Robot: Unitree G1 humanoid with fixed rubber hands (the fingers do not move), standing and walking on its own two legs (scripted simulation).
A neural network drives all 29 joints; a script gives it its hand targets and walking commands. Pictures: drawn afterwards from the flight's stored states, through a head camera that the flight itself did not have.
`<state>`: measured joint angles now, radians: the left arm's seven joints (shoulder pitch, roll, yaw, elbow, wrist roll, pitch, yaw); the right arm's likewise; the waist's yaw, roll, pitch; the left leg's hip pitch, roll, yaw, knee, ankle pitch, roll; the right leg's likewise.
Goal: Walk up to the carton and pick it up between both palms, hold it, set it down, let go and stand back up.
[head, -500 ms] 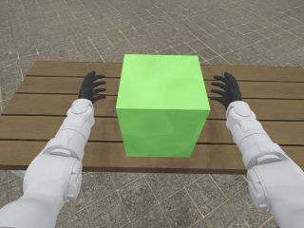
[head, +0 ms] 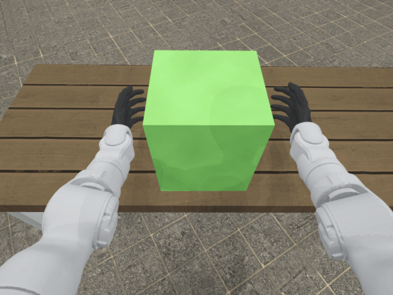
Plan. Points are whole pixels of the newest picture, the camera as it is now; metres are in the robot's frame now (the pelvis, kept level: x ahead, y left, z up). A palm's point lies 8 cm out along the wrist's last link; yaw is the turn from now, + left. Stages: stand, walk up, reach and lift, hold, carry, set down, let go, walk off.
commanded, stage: reach and lift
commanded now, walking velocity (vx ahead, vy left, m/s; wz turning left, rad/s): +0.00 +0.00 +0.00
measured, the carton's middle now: (204, 127) +0.47 +0.05 +0.05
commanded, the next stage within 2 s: none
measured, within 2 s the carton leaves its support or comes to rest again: leaves its support in 1.62 s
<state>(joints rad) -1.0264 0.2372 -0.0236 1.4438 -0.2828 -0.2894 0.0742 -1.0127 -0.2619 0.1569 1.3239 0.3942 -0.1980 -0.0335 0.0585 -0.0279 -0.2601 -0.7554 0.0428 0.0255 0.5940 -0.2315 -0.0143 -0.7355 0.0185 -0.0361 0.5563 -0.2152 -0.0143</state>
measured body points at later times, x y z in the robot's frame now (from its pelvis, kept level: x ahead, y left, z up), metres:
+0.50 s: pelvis +0.00 +0.01 +0.01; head +0.07 +0.03 +0.45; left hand +0.45 +0.20 +0.08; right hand +0.48 -0.11 +0.09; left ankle +0.01 +0.12 -0.72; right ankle +0.01 -0.11 -0.72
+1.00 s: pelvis +0.01 +0.01 +0.02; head +0.08 +0.03 +0.47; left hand +0.45 +0.20 +0.09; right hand +0.46 -0.11 +0.10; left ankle +0.01 +0.12 -0.72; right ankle +0.01 -0.11 -0.72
